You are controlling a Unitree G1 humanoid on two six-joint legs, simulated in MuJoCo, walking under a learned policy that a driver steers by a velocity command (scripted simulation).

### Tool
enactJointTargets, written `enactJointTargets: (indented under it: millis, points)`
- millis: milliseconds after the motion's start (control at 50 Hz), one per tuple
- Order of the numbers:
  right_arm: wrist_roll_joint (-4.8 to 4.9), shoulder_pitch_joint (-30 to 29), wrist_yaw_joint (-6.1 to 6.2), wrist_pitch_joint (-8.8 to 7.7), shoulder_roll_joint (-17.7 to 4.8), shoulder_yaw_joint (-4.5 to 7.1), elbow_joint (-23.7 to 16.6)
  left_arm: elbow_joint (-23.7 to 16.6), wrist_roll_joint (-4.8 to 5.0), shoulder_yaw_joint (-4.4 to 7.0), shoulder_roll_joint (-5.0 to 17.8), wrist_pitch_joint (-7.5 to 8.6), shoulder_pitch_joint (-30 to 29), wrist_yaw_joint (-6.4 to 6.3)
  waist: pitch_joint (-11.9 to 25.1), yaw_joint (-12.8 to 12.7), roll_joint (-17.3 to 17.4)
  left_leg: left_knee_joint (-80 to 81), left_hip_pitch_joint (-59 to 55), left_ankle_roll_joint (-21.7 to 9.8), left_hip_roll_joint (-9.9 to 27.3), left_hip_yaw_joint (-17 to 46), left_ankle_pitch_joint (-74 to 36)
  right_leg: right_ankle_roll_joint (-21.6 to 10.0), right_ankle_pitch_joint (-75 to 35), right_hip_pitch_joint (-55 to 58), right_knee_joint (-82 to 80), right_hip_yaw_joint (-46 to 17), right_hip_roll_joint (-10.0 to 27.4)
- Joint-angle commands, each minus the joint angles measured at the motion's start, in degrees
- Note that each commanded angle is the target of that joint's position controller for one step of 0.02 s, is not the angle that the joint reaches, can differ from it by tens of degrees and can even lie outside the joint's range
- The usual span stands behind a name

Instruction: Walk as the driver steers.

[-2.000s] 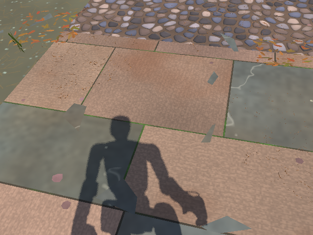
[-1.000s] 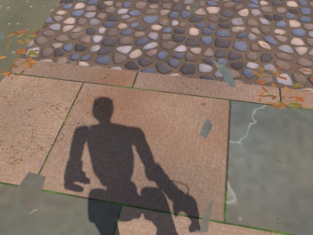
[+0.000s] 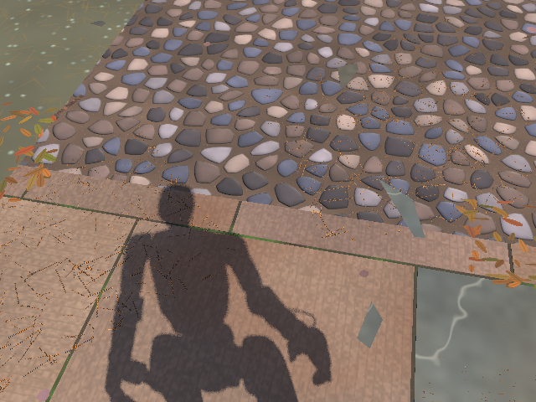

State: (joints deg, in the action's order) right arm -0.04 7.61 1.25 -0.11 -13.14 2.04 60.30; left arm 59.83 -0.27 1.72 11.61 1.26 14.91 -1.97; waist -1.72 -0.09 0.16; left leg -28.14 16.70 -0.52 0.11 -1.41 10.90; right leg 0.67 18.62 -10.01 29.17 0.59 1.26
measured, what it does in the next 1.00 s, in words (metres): walks ahead, turning right: right foot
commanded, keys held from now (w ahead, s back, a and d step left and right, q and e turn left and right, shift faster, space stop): no key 0.08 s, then w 0.02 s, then w+e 0.80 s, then w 0.10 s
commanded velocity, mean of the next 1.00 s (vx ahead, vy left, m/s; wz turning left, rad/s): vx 0.35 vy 0.00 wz -0.39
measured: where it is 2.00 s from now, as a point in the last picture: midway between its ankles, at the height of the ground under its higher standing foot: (413, 275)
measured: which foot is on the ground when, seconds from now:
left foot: down 0.00-0.76, up 0.78-1.00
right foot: down 0.00-0.30, up 0.32-0.74, down 0.76-1.00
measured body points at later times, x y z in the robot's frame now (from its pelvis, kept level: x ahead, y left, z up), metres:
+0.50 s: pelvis +0.11 +0.01 +0.00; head +0.12 +0.01 +0.45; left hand +0.26 +0.25 -0.13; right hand +0.04 -0.24 -0.14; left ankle +0.04 +0.12 -0.74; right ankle +0.11 -0.14 -0.66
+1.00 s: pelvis +0.34 -0.13 +0.01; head +0.36 -0.16 +0.46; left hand +0.52 +0.08 -0.11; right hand +0.37 -0.45 -0.10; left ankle +0.52 +0.01 -0.66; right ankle +0.33 -0.18 -0.74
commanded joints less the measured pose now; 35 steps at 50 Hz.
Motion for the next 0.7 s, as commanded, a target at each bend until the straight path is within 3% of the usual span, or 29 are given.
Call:
enactJointTargets:
  millis: [20, 80, 100, 120, 160, 200, 240, 260, 280, 300, 320, 340, 360, 380, 400, 440, 520, 580, 640, 680, 700]
  points:
    - [0.15, -0.70, 0.27, -0.19, -5.42, 0.93, -1.51, -0.97, 0.07, 1.05, 6.50, 0.19, 3.06, -0.17, 2.87, -0.15, -0.36, 1.64, -7.66, -2.42, 2.25, 2.26, -12.82, -1.53, -12.93, -4.18, -5.51, -1.71, 2.11]
    - [0.21, -0.57, 0.49, 0.13, -5.60, 1.00, -0.76, -0.62, 0.08, 0.94, 6.14, 0.02, 3.14, -0.15, 2.61, -0.08, -0.24, 1.44, -8.07, -2.29, 2.32, 2.33, -13.55, -1.54, -13.93, -3.81, -5.58, -1.45, 1.92]
    - [0.24, 0.40, 0.52, 0.26, -4.99, 0.87, 0.05, 0.15, 0.15, 0.89, 5.65, -0.10, 4.42, -0.15, 3.75, -0.19, -0.50, 1.21, -8.51, -2.27, 1.52, 1.41, -8.00, -1.80, -8.44, -3.11, -6.30, -1.03, 1.53]
    - [0.39, 0.51, 0.62, 0.40, -5.26, 1.06, 0.31, 0.41, 0.57, 1.08, 6.10, -0.31, 4.69, -0.14, 2.48, -0.02, -1.43, -0.04, -8.17, -2.16, 0.22, -0.24, 1.25, -2.99, -0.68, -4.90, -7.09, -2.04, 1.52]
    - [0.49, -0.08, 0.80, -0.02, -6.31, 1.68, 0.04, -0.96, 1.41, 1.74, 8.14, -0.42, 2.90, -0.18, -2.51, 0.37, -3.94, -3.05, -2.77, -2.04, -1.33, -2.38, 17.82, -6.92, 16.57, -8.89, -9.59, -7.41, 3.76]
    - [0.80, -2.34, 0.53, -1.94, -5.33, 1.68, -1.33, -1.56, 2.17, 2.51, 10.03, 0.53, 4.96, -0.18, -6.74, -0.73, -7.09, -7.66, 4.27, -1.92, -1.74, -2.64, 17.88, -10.93, 24.78, -8.10, -13.97, -17.37, 8.85]
    - [1.40, -2.29, -0.28, -4.44, -4.14, 1.57, -2.03, -1.97, 2.37, 3.06, 11.07, 1.72, 4.73, -0.15, -8.37, 0.18, -9.97, -8.12, 7.33, -2.73, -0.98, -0.91, 11.69, -13.46, 20.33, -4.90, -15.15, -25.66, 13.02]
    - [1.52, -0.11, -0.71, -5.47, -4.35, 1.76, -1.52, -2.80, 2.32, 3.02, 10.30, 2.07, 3.00, -0.08, -7.45, 1.74, -9.86, -5.51, 4.40, -3.16, -0.50, -0.09, 10.13, -12.89, 14.62, -5.12, -13.04, -25.11, 12.26]
    - [1.56, 4.02, -1.02, -6.24, -5.05, 2.14, -0.21, -4.18, 2.42, 2.90, 9.35, 2.26, 0.07, 0.04, -5.83, 4.12, -8.64, -2.23, -1.89, -3.47, 0.01, 0.89, 8.98, -11.29, 8.77, -7.83, -9.44, -22.06, 9.78]
    - [1.52, 9.91, -1.09, -6.77, -7.43, 2.99, 1.54, -6.58, 2.63, 2.51, 7.60, 2.55, -4.48, 0.15, -4.83, 7.10, -3.58, 2.81, -11.10, -4.53, 3.10, 5.60, 9.84, -8.12, 2.89, -15.27, -1.18, -15.58, 4.97]
    - [1.48, 17.31, -1.02, -6.86, -13.33, 4.82, 3.40, -9.45, 2.25, 1.71, 3.62, 3.28, -6.54, 0.24, -1.50, 8.71, 10.67, 9.82, -24.15, -8.57, 12.01, 20.91, 10.12, -3.36, 1.53, -26.66, 17.50, -4.38, -4.14]
    - [0.29, 22.19, -1.21, -6.99, -13.59, 4.58, 4.27, -10.33, 2.09, 1.98, 4.33, 4.05, -5.75, 0.26, 1.51, 9.21, 15.74, 14.85, -29.68, -14.02, 23.33, 37.66, 2.80, -2.21, 14.89, -35.27, 33.36, -6.24, -5.46]
    - [-0.34, 18.64, -1.04, -7.25, -8.72, 2.96, 3.40, -9.21, 3.00, 2.75, 6.42, 4.27, -2.96, 0.73, -0.02, 5.53, 6.90, 13.46, -27.71, -13.80, 24.66, 34.72, -0.26, -3.65, 13.35, -37.74, 41.48, -11.03, -1.93]
    - [0.06, 14.48, -1.01, -7.23, -6.98, 2.40, 1.66, -8.49, 3.61, 2.80, 5.90, 3.99, -1.45, 1.16, -1.43, 3.22, 4.12, 13.62, -25.31, -11.73, 22.97, 27.82, -0.39, -4.82, 7.87, -38.51, 43.41, -10.74, 0.54]
    - [0.51, 11.59, -1.11, -7.14, -6.38, 2.03, 0.63, -8.41, 3.55, 2.79, 5.05, 3.70, -1.94, 1.39, -3.44, 2.46, 3.41, 15.06, -22.74, -9.76, 20.73, 21.13, -1.24, -5.36, 2.85, -39.08, 41.79, -10.11, 2.45]
    - [-0.12, 10.24, -1.04, -6.56, -4.08, 1.13, 0.01, -9.13, 2.93, 3.34, 5.01, 2.85, -3.72, 1.94, -3.54, 2.11, 5.18, 16.98, -18.73, -6.34, 15.87, 9.74, -6.62, -5.10, -4.07, -34.99, 37.12, -7.39, 4.84]
    - [-0.92, 11.97, 0.27, -5.92, -7.40, 1.62, -0.14, -13.26, 2.37, 2.53, 2.46, 1.91, -10.03, 3.17, -4.90, 2.83, 3.00, 20.05, -15.87, -7.43, 14.48, 1.03, -13.51, -2.27, -10.39, -34.84, 27.73, -3.16, 5.23]
    - [-0.47, 12.82, 0.80, -5.59, -9.43, 2.09, -0.91, -16.78, 2.04, 1.61, 1.76, 1.96, -16.23, 4.12, -5.64, 4.12, 3.30, 21.15, -14.50, -7.20, 14.39, -4.27, -14.40, -2.37, -15.74, -31.16, 16.97, 0.80, 4.63]
    - [0.50, 14.63, 0.62, -5.13, -10.16, 2.57, -0.95, -19.18, 2.01, 1.60, 2.91, 1.58, -19.35, 5.28, -6.17, 3.97, 3.35, 19.19, -17.83, -6.49, 15.81, -7.92, -19.92, -4.38, -14.88, -28.56, 11.38, 3.46, 3.56]
    - [0.79, 14.03, 0.58, -4.70, -11.47, 3.04, -1.63, -20.21, 1.93, 2.42, 4.80, 1.36, -18.43, 5.87, -3.92, 1.65, 5.06, 13.40, -20.14, -5.49, 16.56, -10.40, -38.24, -6.71, -12.14, -22.74, 9.59, 6.07, 0.54]
    - [0.87, 13.42, 0.72, -4.33, -12.48, 3.37, -2.16, -20.02, 1.93, 3.24, 6.38, 1.18, -15.45, 6.03, -1.35, -0.70, 6.53, 7.78, -20.75, -4.95, 16.78, -11.37, -48.62, -8.03, -9.98, -17.74, 9.96, 7.47, -1.67]
Velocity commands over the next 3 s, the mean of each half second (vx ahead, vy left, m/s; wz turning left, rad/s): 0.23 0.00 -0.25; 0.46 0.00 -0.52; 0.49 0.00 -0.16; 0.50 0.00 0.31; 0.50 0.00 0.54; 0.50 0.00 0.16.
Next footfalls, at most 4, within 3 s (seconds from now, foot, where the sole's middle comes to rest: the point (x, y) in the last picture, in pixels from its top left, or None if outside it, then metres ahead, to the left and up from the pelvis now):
0.76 right None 0.37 -0.20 -0.77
1.30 left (347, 312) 0.75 -0.18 -0.77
1.80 right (462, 271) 0.88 -0.52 -0.77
2.34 left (378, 189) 1.21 -0.33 -0.77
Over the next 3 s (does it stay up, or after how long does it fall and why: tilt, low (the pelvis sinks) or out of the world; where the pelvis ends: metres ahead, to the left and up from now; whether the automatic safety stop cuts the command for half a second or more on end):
stays up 1.42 -0.46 0.00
